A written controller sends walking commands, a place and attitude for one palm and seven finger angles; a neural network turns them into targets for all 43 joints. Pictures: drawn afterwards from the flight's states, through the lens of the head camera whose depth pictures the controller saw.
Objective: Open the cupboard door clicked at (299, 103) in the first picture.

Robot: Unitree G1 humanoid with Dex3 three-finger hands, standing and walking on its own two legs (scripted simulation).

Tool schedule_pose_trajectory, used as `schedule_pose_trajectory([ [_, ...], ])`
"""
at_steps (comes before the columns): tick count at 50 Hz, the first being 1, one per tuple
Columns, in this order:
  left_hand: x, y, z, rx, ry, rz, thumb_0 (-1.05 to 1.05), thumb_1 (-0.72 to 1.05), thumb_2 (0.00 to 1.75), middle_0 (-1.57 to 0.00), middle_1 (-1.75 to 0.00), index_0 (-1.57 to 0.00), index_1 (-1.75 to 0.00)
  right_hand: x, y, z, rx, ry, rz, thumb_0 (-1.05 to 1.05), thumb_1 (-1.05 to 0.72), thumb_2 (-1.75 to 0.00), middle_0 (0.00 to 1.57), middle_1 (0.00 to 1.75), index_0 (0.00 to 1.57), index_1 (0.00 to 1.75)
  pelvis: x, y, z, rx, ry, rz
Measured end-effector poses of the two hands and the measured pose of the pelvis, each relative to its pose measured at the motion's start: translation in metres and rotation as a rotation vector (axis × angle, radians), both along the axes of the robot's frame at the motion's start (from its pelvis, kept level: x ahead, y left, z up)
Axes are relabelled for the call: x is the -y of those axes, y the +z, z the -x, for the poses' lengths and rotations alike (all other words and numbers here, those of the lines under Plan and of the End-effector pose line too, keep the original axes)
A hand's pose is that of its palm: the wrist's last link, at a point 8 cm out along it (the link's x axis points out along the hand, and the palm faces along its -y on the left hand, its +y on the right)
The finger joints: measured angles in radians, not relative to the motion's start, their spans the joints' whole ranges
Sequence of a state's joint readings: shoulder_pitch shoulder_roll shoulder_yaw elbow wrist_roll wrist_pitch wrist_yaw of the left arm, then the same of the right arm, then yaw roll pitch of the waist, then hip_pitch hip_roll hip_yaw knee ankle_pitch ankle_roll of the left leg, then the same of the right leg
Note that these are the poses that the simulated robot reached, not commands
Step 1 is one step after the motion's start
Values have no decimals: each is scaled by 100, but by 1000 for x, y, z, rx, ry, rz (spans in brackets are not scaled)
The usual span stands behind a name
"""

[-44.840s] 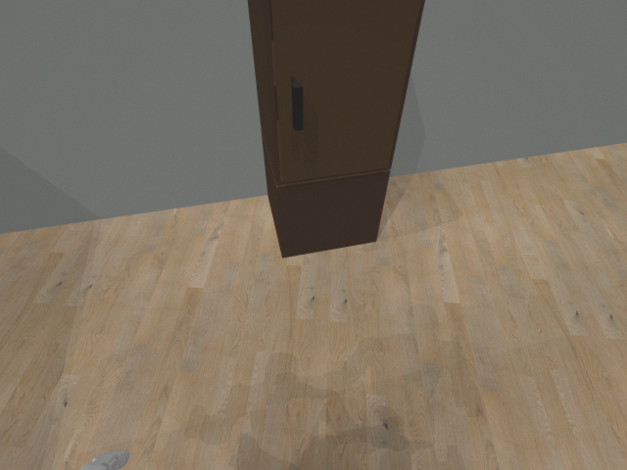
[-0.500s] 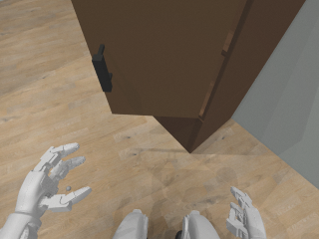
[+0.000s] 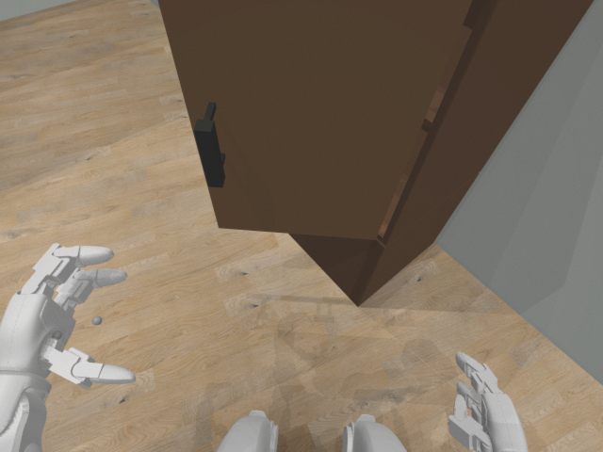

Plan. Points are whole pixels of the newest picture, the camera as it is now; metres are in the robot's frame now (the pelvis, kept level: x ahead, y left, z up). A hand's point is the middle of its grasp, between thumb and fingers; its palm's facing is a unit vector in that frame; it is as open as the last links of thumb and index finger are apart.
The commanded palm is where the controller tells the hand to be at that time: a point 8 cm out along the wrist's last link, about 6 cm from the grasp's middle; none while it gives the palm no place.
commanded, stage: raise the hand with hooked fingers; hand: left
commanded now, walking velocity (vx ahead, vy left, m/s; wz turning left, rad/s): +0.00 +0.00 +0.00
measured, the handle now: (213, 145) +0.55 +0.19 +0.04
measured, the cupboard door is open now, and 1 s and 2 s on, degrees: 47 47 47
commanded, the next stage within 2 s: move the hooked fingers beside the handle in 0.80 s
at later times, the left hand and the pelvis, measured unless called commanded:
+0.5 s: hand (103, 290) +0.29 +0.26 +0.05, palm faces -0.01 -1.00 -0.05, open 14.0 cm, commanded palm +0.27 +0.31 +0.06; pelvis +0.00 +0.00 +0.01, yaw -1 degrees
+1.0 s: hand (102, 287) +0.29 +0.27 +0.05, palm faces +0.03 -1.00 -0.03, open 14.0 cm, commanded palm +0.28 +0.31 +0.05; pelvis +0.00 +0.00 +0.00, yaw -1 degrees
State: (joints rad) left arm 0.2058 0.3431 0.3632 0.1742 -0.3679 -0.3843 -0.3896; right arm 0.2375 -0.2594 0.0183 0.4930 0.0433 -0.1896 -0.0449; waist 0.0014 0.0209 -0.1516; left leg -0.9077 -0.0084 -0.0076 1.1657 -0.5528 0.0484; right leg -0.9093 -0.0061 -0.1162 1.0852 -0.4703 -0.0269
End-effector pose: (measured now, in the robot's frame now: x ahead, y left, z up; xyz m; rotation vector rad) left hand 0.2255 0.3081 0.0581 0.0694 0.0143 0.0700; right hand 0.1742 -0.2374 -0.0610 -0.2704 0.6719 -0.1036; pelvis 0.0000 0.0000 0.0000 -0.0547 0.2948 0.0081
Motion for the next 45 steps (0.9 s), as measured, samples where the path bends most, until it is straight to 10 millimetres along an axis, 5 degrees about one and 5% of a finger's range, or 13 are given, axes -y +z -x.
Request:
schedule_pose_trajectory([
  [6,-3,-18,-8,-101,-42,25,-1,-47,31,-30,-118,-30,-118,-1,-5,9,-34,9,5,1,-90,-90,21,30,21,30,0,1,3,4,0,1],
  [14,-13,8,-31,24,-43,-8,-1,-50,30,-30,-120,-30,-120,8,-7,28,-91,-23,24,1,-90,-90,21,30,21,30,2,4,3,9,-6,-2],
  [23,-13,-3,-42,-78,-68,30,-1,-50,30,-30,-120,-30,-120,20,-4,43,-121,-63,32,1,-90,-90,21,30,21,30,1,9,1,0,-19,-9],
  [45,-16,1,-41,-16,-25,30,-1,-50,30,-30,-120,-31,-120,12,-6,24,-96,-32,15,1,-90,-90,21,30,21,30,3,6,-1,-3,-16,-9],
])
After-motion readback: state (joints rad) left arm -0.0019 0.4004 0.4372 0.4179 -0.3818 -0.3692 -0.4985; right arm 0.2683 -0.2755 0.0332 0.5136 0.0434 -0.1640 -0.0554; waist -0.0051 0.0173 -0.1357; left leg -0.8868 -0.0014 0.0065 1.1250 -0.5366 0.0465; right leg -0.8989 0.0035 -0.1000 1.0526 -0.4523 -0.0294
